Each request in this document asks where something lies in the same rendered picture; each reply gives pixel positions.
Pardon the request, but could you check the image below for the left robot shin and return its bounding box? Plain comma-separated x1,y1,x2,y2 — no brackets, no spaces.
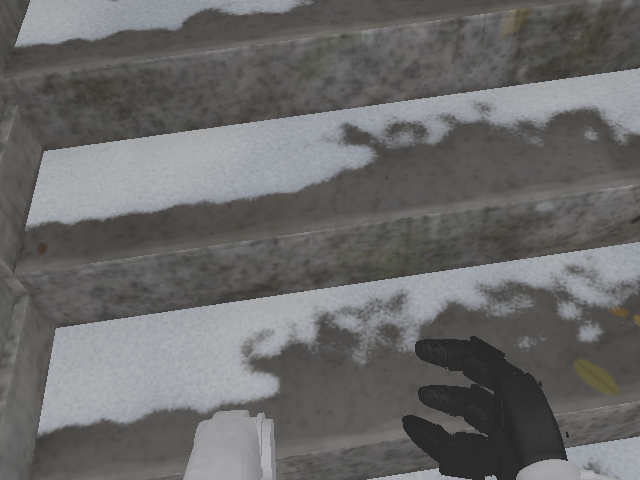
194,420,207,442

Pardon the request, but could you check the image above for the robot right forearm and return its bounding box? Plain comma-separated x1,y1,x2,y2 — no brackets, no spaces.
516,459,581,480

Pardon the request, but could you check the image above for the left robot thigh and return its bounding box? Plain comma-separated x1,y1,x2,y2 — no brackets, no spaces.
183,410,276,480

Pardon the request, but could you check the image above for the right robot hand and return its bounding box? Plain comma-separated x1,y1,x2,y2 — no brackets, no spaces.
402,336,569,480

